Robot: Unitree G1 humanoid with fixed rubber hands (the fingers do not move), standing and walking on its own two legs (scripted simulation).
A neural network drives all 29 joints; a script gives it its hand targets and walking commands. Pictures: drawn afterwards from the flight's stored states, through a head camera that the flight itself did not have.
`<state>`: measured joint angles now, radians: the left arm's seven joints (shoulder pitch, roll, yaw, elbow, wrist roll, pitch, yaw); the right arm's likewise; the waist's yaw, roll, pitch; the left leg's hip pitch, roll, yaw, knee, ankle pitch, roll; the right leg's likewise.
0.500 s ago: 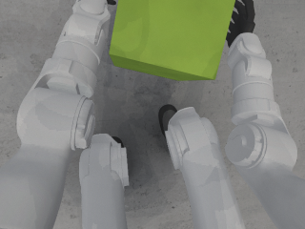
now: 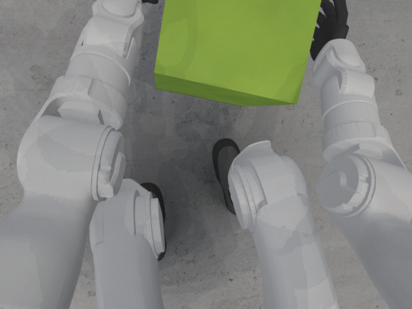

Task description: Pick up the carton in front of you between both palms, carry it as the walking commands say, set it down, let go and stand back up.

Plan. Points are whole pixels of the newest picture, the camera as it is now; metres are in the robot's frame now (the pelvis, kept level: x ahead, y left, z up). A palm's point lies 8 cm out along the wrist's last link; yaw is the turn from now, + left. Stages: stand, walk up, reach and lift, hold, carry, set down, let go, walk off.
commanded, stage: set down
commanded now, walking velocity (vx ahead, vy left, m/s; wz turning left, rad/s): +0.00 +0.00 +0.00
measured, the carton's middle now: (221, 39) +0.50 -0.14 -0.25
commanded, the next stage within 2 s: let go in 1.42 s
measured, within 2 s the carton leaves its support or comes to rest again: neither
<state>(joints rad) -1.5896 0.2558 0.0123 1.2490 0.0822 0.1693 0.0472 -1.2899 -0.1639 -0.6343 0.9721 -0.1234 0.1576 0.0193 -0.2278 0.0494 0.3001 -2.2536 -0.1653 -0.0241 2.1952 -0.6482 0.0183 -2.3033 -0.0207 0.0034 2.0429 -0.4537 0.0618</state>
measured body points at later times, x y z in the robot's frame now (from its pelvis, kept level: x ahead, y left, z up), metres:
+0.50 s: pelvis -0.01 -0.02 +0.00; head +0.37 -0.03 +0.23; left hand +0.60 +0.02 -0.18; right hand +0.46 -0.33 -0.17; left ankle +0.08 +0.09 -0.35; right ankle +0.15 -0.13 -0.35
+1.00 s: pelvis +0.00 -0.02 +0.10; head +0.34 -0.05 +0.40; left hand +0.62 +0.02 -0.01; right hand +0.45 -0.33 -0.01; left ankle +0.08 +0.09 -0.35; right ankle +0.14 -0.14 -0.35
